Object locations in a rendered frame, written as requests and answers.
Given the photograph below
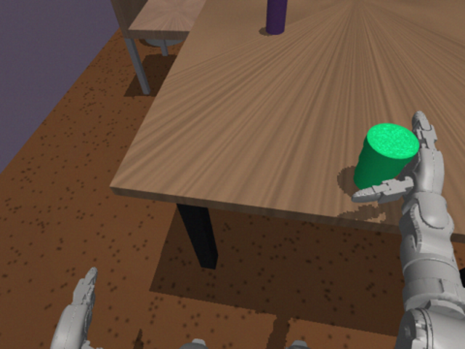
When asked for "right robot arm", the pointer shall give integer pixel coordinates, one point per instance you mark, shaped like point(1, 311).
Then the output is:
point(433, 295)

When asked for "table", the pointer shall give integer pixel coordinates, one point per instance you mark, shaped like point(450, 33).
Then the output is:
point(273, 125)

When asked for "chair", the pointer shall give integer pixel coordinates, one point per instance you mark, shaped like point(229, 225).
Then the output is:
point(154, 19)

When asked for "left robot hand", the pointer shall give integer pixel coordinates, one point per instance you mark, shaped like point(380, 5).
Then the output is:
point(72, 328)

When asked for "right robot hand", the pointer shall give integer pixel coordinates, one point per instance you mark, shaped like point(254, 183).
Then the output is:
point(424, 173)

